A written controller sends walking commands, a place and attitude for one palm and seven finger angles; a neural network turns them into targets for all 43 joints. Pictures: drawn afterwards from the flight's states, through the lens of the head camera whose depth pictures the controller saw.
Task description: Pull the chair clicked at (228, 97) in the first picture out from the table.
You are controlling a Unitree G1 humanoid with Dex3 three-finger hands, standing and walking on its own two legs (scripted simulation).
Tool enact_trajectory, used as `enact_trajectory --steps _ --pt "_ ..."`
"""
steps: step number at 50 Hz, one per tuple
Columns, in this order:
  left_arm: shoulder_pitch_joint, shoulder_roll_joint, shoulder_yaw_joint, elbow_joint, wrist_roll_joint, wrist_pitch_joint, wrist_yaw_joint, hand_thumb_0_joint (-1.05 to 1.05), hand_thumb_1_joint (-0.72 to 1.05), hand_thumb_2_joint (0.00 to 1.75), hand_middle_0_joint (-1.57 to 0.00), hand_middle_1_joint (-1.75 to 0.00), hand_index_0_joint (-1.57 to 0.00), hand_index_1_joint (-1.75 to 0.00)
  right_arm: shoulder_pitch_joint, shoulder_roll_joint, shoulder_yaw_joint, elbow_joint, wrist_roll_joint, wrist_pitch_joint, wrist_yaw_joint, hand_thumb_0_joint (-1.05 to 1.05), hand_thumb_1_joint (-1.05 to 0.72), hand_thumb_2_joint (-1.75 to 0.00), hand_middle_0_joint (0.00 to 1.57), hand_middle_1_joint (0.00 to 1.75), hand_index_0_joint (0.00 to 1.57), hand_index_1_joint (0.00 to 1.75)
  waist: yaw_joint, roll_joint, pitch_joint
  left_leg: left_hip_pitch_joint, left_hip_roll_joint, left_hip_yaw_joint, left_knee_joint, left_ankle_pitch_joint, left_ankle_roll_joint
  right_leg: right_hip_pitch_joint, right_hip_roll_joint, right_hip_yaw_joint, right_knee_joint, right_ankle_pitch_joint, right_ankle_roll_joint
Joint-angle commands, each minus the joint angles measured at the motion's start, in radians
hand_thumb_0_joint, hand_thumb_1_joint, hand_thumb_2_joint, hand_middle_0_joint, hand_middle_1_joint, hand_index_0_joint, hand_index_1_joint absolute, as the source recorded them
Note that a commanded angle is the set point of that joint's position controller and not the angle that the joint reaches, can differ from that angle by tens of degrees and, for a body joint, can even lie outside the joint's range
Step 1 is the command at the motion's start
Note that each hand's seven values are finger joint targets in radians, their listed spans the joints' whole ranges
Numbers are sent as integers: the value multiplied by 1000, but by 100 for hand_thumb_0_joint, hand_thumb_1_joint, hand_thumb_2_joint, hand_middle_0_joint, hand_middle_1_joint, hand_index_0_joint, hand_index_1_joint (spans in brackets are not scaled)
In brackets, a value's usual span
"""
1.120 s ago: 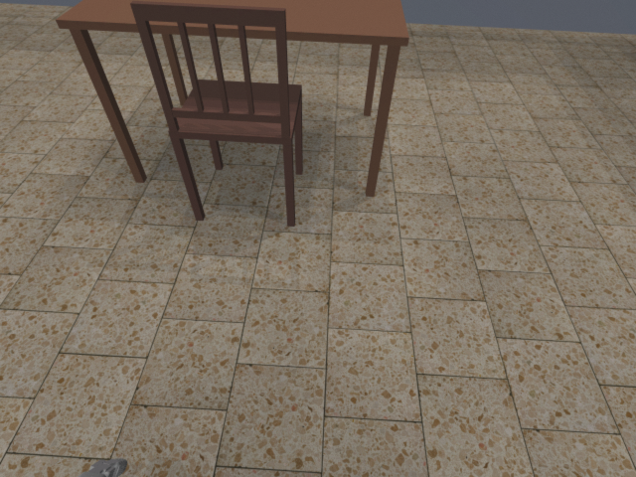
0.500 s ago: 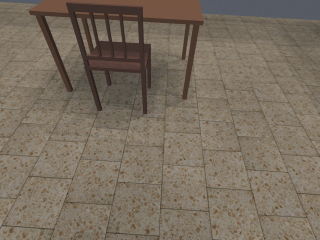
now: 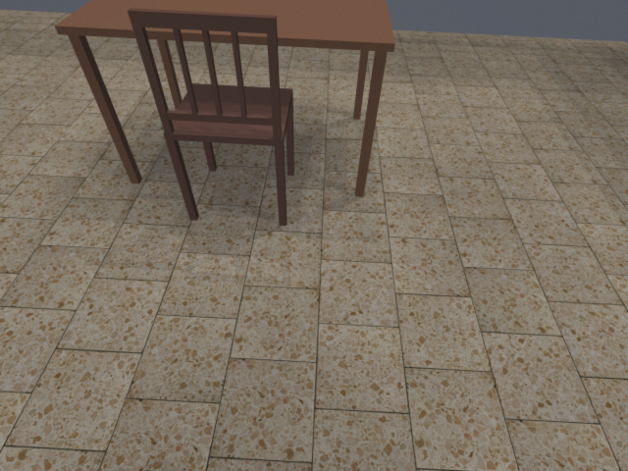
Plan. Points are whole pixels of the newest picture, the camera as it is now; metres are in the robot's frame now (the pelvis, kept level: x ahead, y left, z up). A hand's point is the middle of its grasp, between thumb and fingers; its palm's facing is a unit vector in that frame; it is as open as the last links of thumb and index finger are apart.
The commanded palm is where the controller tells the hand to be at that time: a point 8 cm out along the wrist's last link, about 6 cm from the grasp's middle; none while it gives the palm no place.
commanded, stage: look at it before walking up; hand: left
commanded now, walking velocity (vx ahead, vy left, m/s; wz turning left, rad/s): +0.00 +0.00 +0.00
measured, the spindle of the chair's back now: (213, 75) +1.24 +0.40 -0.10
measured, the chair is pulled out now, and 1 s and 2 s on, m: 0.00 0.00 0.00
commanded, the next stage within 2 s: walk to a spot facing it in 0.32 s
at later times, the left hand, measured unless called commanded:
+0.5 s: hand out of the picture +0.07 +0.24 -0.16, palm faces -0.02 -0.95 -0.32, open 7.3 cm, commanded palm none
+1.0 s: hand out of the picture +0.10 +0.26 -0.18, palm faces +0.23 -0.96 -0.16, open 7.4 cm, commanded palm none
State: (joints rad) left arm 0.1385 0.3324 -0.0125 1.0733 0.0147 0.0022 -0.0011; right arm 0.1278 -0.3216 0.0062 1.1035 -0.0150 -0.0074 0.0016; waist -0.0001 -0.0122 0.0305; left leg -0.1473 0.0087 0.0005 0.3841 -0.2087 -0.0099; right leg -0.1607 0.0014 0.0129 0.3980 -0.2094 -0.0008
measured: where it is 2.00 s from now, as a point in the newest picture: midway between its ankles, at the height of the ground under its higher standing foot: (261, 387)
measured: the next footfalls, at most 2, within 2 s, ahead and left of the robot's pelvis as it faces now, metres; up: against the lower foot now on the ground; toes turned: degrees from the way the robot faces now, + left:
right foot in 1.28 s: +0.44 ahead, +0.00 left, +0.00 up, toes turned +10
left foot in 1.76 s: +0.49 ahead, +0.31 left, +0.00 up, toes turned +41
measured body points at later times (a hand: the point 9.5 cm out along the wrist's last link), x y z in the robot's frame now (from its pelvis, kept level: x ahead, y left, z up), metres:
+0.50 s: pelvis +0.00 +0.00 +0.00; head +0.01 +0.00 +0.45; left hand +0.07 +0.29 -0.14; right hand +0.08 -0.29 -0.13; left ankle +0.00 +0.13 -0.74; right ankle +0.00 -0.12 -0.74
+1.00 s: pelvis +0.11 +0.08 +0.00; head +0.13 +0.10 +0.45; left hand +0.09 +0.31 -0.16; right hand +0.11 -0.15 -0.15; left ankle +0.06 +0.13 -0.74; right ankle +0.17 -0.06 -0.67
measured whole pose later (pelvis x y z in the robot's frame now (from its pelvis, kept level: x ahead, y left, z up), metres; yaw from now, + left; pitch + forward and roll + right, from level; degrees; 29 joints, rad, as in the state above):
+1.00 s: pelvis +0.11 +0.08 +0.00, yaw +13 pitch +0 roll +0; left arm 0.27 0.21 0.05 1.04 0.03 0.00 -0.02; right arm 0.42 -0.11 -0.02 1.09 -0.02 -0.06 -0.01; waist -0.02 -0.04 0.02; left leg -0.11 -0.05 0.07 0.37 -0.27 0.08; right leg -0.56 -0.11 -0.05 1.07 -0.25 0.05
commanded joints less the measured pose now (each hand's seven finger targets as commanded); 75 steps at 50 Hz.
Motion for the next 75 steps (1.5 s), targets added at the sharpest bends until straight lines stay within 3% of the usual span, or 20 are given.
enact_trajectory --steps 1,21,24,29,32,36,37,38,39,41,44,58,60,62,63,64,65,67,70,75 --pt "-23 196 42 -57 -4 -25 14 0 90 90 -20 -30 -20 -30 -43 -201 -37 -57 6 -25 -13 0 -90 -90 20 30 20 30 4 10 -61 11 106 -98 -62 111 40 0 -116 97 -71 84 -28" --pt "-17 196 41 -47 -4 -27 16 0 90 90 -20 -30 -20 -30 -43 -201 -35 -53 7 -22 -15 0 -90 -90 20 30 20 30 2 11 -59 30 109 -90 -67 140 35 12 -118 99 -80 136 -29" --pt "73 87 24 -21 0 -1 18 0 90 90 -20 -30 -20 -30 32 -77 -9 -29 -3 4 -6 0 -90 -90 20 30 20 30 12 1 -44 -47 77 -79 -16 -66 29 19 -116 80 -72 -153 -12" --pt "202 161 73 -53 10 -3 16 0 90 90 -20 -30 -20 -30 23 -63 -32 -115 -6 16 4 0 -90 -90 20 30 20 30 61 -194 72 -379 22 16 399 -298 27 57 -353 321 -252 -478 -157" --pt "172 148 85 -79 19 -35 18 0 90 90 -20 -30 -20 -30 22 -29 -44 -149 1 -2 26 0 -90 -90 20 30 20 30 30 -93 66 -389 79 22 445 -283 25 77 -379 182 -189 -212 -179" --pt "141 106 90 -88 9 -30 10 0 90 90 -20 -30 -20 -30 234 13 -50 -106 -2 -10 29 0 -90 -90 20 30 20 30 -61 -47 24 23 18 140 156 -105 25 -172 -269 -72 4 -224 -70" --pt "151 52 80 -99 4 -25 3 0 90 90 -20 -30 -20 -30 352 -48 -70 -76 -8 -17 20 0 -90 -90 20 30 20 30 -104 141 2 143 94 -31 29 -241 64 -281 -186 -153 264 -219 -24" --pt "127 -30 65 -148 -3 -23 -7 0 90 90 -20 -30 -20 -30 464 -152 -99 -56 -19 -28 9 0 -90 -90 20 30 20 30 -132 427 3 203 363 -491 -180 -349 172 -517 -43 -208 621 -410 43" --pt "40 -4 63 -191 9 -31 -2 0 90 90 -20 -30 -20 -30 493 -148 -94 -52 -8 -28 -1 0 -90 -90 20 30 20 30 -133 273 19 165 410 -617 -221 -369 240 -590 -67 -67 758 -397 15" --pt "30 -29 73 -159 13 -40 -10 0 90 90 -20 -30 -20 -30 369 -65 -77 -78 -3 -39 -13 0 -90 -90 20 30 20 30 -79 114 75 43 344 -496 -227 -377 231 -599 -129 -11 839 -212 8" --pt "129 -60 69 -95 18 -35 -21 0 90 90 -20 -30 -20 -30 309 11 -59 -68 3 -70 -21 0 -90 -90 20 30 20 30 -16 98 51 4 238 -268 -215 -71 191 -491 -144 -31 755 -64 33" --pt "-125 -115 69 -173 4 -50 -17 0 90 90 -20 -30 -20 -30 437 60 -69 26 -8 -77 -34 0 -90 -90 20 30 20 30 -74 128 118 164 217 -131 -145 402 192 -448 -97 -113 281 14 23" --pt "-75 -108 75 -164 6 -56 -16 0 90 90 -20 -30 -20 -30 414 45 -73 27 -9 -75 -35 0 -90 -90 20 30 20 30 -42 128 102 137 211 -117 -69 549 181 -312 -54 -142 226 -10 -1" --pt "178 -59 94 -93 11 -72 -11 0 90 90 -20 -30 -20 -30 372 29 -77 17 0 -74 -35 0 -90 -90 20 30 20 30 76 65 -32 52 159 -77 222 635 131 43 -26 -141 131 73 -28" --pt "338 29 117 -52 22 -85 1 0 90 90 -20 -30 -20 -30 374 58 -73 -3 9 -78 -24 0 -90 -90 20 30 20 30 136 -69 -139 -180 81 -21 517 374 89 325 -216 79 98 30 -94" --pt "439 138 139 -31 17 -84 14 0 90 90 -20 -30 -20 -30 420 111 -63 -42 17 -80 -18 0 -90 -90 20 30 20 30 124 -257 -259 -405 -69 20 869 -297 57 467 -521 526 -61 52 -203" --pt "383 124 136 -44 4 -76 14 0 90 90 -20 -30 -20 -30 341 89 -74 -53 10 -75 -13 0 -90 -90 20 30 20 30 123 -110 -188 -436 0 -40 975 -313 79 332 -513 509 -128 -143 -226" --pt "208 12 104 -81 10 -77 15 0 90 90 -20 -30 -20 -30 240 115 -77 -80 -6 -58 3 0 -90 -90 20 30 20 30 58 -111 16 -474 87 -43 1012 -159 72 12 -454 385 -213 -367 -174" --pt "160 -80 73 -80 16 -91 22 0 90 90 -20 -30 -20 -30 266 148 -73 -58 -15 -18 16 0 -90 -90 20 30 20 30 -15 -73 30 -398 117 -25 898 -66 41 -140 -354 72 -221 -157 -101" --pt "174 -55 80 -73 15 -97 22 0 90 90 -20 -30 -20 -30 152 140 -77 -121 -12 7 40 0 -90 -90 20 30 20 30 -22 -71 63 -435 145 38 673 21 -2 -137 -337 -100 -256 -55 -99"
